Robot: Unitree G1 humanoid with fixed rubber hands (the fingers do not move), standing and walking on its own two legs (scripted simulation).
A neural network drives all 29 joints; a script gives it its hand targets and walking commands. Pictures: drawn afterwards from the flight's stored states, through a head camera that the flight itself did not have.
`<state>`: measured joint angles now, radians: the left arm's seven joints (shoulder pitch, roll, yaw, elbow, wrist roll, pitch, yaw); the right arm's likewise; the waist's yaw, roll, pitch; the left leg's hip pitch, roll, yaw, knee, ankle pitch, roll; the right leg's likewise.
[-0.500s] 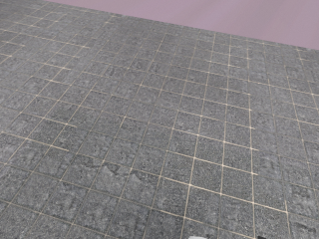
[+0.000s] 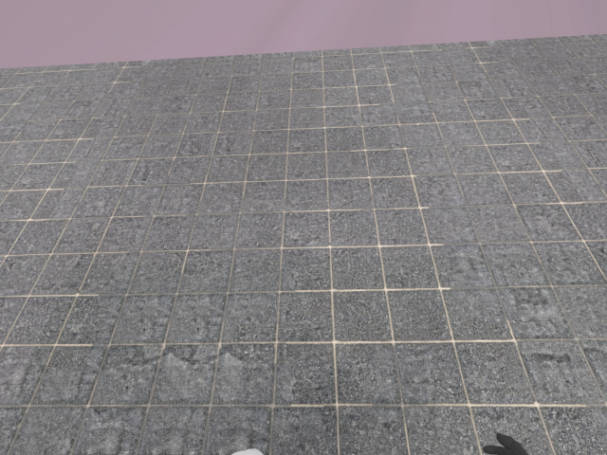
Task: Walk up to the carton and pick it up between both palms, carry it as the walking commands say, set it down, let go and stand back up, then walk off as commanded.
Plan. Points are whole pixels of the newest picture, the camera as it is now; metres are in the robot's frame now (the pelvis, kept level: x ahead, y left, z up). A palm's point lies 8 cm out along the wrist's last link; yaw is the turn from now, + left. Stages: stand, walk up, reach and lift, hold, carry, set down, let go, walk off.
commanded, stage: walk up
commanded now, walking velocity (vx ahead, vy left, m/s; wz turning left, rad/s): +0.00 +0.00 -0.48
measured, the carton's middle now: out of the picture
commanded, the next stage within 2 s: none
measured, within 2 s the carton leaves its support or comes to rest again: neither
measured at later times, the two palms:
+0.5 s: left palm out of the picture +0.16 +0.27 -0.13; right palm out of the picture -0.01 -0.24 -0.11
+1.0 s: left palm out of the picture +0.15 +0.22 -0.12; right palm out of the picture -0.03 -0.28 -0.12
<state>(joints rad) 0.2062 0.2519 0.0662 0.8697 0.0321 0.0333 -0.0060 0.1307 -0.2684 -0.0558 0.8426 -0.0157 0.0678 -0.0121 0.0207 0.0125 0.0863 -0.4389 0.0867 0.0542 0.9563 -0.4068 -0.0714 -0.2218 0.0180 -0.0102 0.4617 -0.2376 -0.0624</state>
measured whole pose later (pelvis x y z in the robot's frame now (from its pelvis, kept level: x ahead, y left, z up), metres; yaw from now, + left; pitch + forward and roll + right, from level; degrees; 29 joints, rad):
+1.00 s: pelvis -0.03 +0.01 +0.00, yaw -27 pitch +1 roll +1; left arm 0.21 0.26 0.07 0.85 0.03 0.03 0.00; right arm 0.11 -0.26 -0.04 0.80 -0.01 0.06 -0.02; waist 0.03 0.00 0.08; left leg -0.37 0.06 0.04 0.79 -0.43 -0.06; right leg -0.28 0.05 0.03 0.48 -0.21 -0.05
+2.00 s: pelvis +0.03 -0.08 -0.01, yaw -57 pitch +2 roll -1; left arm 0.41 0.28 0.07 0.90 0.02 -0.02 -0.03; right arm 0.14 -0.24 -0.04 0.79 -0.05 -0.06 -0.01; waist 0.08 -0.04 0.00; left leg -0.31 0.09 0.15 0.53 -0.24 0.00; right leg -0.25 0.06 0.09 0.86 -0.43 -0.02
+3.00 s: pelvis +0.16 -0.54 -0.02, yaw -73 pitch +1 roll -1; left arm 0.46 0.22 0.06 1.01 0.02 -0.06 0.00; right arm 0.07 -0.21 -0.04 0.87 -0.04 -0.06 0.00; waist 0.07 -0.03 0.02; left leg -0.40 0.10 0.15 0.58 -0.18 0.01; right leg -0.17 0.02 0.01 0.81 -0.47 -0.03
